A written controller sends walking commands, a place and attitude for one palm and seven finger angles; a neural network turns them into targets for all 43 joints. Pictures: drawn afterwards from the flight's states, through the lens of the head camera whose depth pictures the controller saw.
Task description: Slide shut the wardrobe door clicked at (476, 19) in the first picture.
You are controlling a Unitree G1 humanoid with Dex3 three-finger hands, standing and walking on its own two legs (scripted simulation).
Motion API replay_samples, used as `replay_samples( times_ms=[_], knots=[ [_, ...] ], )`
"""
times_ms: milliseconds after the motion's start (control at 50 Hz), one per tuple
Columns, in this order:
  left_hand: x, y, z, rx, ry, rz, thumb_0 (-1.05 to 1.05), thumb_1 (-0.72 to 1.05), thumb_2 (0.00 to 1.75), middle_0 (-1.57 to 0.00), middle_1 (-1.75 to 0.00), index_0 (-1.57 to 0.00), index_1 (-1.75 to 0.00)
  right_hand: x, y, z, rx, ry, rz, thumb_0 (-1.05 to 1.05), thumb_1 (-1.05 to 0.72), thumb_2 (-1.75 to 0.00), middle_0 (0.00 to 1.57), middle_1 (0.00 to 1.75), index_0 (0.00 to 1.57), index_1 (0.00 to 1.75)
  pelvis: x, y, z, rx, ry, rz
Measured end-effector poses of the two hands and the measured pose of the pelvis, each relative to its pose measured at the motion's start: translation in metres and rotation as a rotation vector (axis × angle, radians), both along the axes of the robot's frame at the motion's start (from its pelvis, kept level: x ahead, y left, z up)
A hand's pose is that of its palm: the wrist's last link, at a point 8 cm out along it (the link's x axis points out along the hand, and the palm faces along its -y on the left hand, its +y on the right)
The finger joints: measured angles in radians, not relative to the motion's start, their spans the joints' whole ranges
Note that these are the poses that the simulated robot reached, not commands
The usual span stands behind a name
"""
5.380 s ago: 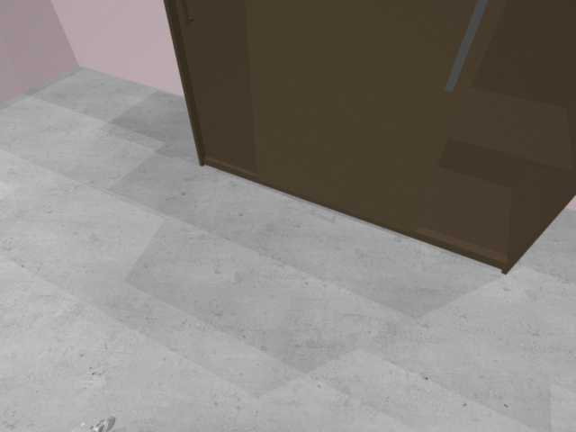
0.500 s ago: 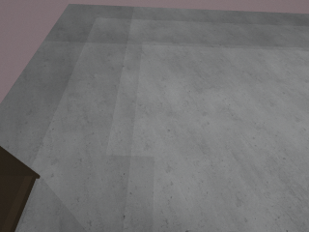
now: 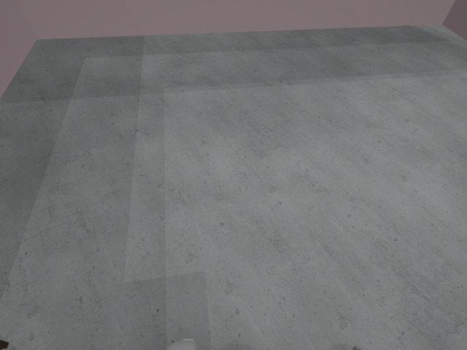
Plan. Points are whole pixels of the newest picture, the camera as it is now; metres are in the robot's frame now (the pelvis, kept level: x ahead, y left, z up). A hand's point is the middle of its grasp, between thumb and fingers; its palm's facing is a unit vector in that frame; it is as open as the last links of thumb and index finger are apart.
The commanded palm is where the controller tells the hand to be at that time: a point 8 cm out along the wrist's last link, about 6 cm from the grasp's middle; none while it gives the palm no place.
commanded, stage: turn to face it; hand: left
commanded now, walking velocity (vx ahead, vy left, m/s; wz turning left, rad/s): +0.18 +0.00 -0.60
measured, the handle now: out of the picture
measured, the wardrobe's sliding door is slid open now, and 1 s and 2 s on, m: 0.41 0.41 0.41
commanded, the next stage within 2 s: none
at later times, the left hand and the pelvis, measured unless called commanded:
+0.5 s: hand (161, 303) +0.22 +0.18 -0.15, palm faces +0.04 -0.98 -0.22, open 7.3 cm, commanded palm none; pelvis +0.11 +0.00 +0.00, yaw +4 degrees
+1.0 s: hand out of the picture +0.07 +0.26 -0.19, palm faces +0.41 -0.87 -0.26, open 7.3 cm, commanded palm none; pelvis +0.11 +0.04 -0.01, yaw +21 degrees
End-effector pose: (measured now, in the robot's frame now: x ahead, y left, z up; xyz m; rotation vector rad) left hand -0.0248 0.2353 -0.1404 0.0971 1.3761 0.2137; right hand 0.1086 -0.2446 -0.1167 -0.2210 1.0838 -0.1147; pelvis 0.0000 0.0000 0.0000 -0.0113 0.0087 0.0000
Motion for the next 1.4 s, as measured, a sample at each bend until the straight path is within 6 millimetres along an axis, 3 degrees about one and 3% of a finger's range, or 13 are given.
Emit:
replay_samples(
  times_ms=[60,100,220,360,480,580,720,840,920,1000,1180,1320,1400],
  knots=[
    [0.015,0.018,-0.018,-0.019,0.046,-0.009,0.01,0.91,0.9,-0.21,-0.3,-0.21,-0.3,0.025,0.016,-0.001,-0.024,-0.061,-0.009,0.01,-0.91,-0.9,0.2,0.3,0.2,0.3,0.021,0.015,-0.012,-0.007,-0.006,-0.042],
    [0.034,0.027,-0.02,-0.021,0.065,-0.043,0.01,0.91,0.9,-0.21,-0.3,-0.21,-0.3,0.028,0.023,0.002,-0.025,-0.069,-0.035,0.01,-0.91,-0.9,0.2,0.3,0.2,0.3,0.031,0.021,-0.011,-0.005,-0.014,-0.078],
    [0.118,0.039,-0.005,-0.006,-0.024,-0.124,0.01,0.91,0.9,-0.2,-0.3,-0.2,-0.3,-0.002,0.04,0.003,-0.009,0.068,-0.129,0.0,-0.91,-0.9,0.2,0.3,0.2,0.3,0.063,0.028,0.005,-0.011,-0.002,-0.076],
    [0.203,0.018,0.008,0.01,-0.173,-0.134,0.01,0.91,0.9,-0.2,-0.3,-0.2,-0.3,-0.042,0.037,-0.013,0.024,0.301,-0.172,0.0,-0.93,-0.9,0.2,0.3,0.2,0.3,0.09,0.022,0.006,0.005,0.01,-0.01],
    [0.238,-0.009,0.016,0.039,-0.255,-0.117,0.0,0.91,0.9,-0.2,-0.3,-0.2,-0.3,-0.04,0.022,-0.036,0.082,0.39,-0.169,0.01,-0.92,-0.9,0.2,0.3,0.2,0.3,0.107,0.001,-0.003,0.019,0.009,0.048],
    [0.225,-0.014,0.027,0.064,-0.265,-0.04,0.0,0.91,0.9,-0.21,-0.3,-0.21,-0.3,0.007,0.008,-0.034,0.079,0.354,-0.086,0.01,-0.91,-0.9,0.2,0.3,0.2,0.3,0.114,-0.006,0.003,0.041,0.001,0.125],
    [0.173,0.009,0.026,0.106,-0.2,0.099,-0.01,0.92,0.9,-0.21,-0.3,-0.21,-0.3,0.1,0.004,-0.025,0.03,0.213,0.07,0.01,-0.91,-0.9,0.19,0.3,0.19,0.3,0.117,-0.003,0.005,0.043,-0.009,0.219],
    [0.113,0.036,0.004,0.098,-0.096,0.222,0.0,0.91,0.9,-0.21,-0.3,-0.21,-0.3,0.176,0.034,-0.011,-0.032,0.089,0.229,0.01,-0.91,-0.9,0.19,0.3,0.19,0.3,0.118,0.014,-0.005,0.021,-0.009,0.297],
    [0.077,0.055,-0.019,0.078,-0.029,0.299,0.0,0.91,0.9,-0.2,-0.3,-0.2,-0.3,0.211,0.062,-0.005,-0.068,-0.006,0.32,0.01,-0.91,-0.9,0.19,0.3,0.19,0.3,0.117,0.031,-0.019,0.014,-0.005,0.344],
    [0.066,0.063,-0.015,0.073,-0.011,0.339,0.01,0.91,0.9,-0.2,-0.3,-0.2,-0.3,0.215,0.079,0.006,-0.08,-0.019,0.367,0.01,-0.91,-0.9,0.19,0.3,0.2,0.3,0.114,0.036,-0.011,0.003,-0.007,0.375],
    [0.083,0.062,0.01,0.102,-0.121,0.39,0.01,0.91,0.9,-0.2,-0.3,-0.2,-0.3,0.2,0.094,0.001,-0.03,0.056,0.419,0.01,-0.91,-0.9,0.2,0.3,0.2,0.3,0.115,0.031,0.002,-0.005,0.005,0.472],
    [0.105,0.041,0.023,0.159,-0.203,0.428,0.01,0.91,0.9,-0.2,-0.3,-0.2,-0.3,0.193,0.072,-0.022,0.009,0.135,0.448,0.01,-0.91,-0.9,0.2,0.3,0.2,0.3,0.122,0.004,-0.003,0.007,0.013,0.559],
    [0.103,0.017,0.03,0.201,-0.233,0.458,0.01,0.91,0.9,-0.2,-0.3,-0.2,-0.3,0.201,0.054,-0.037,0.015,0.175,0.474,0.01,-0.91,-0.9,0.2,0.3,0.2,0.3,0.127,-0.014,-0.008,0.021,0.007,0.615]
  ],
)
